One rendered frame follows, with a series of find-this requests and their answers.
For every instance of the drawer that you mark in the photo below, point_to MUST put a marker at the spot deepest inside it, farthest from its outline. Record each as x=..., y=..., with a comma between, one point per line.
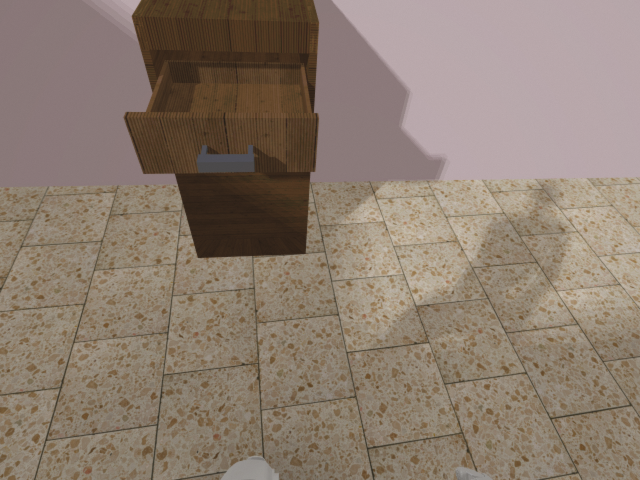
x=227, y=106

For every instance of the left robot thigh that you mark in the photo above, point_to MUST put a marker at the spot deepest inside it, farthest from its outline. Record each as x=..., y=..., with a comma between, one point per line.
x=251, y=470

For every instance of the handle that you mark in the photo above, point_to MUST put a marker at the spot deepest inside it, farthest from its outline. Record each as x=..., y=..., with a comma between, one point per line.
x=208, y=163

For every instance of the cabinet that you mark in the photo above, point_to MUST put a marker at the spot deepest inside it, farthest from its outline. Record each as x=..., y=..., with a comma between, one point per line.
x=236, y=214

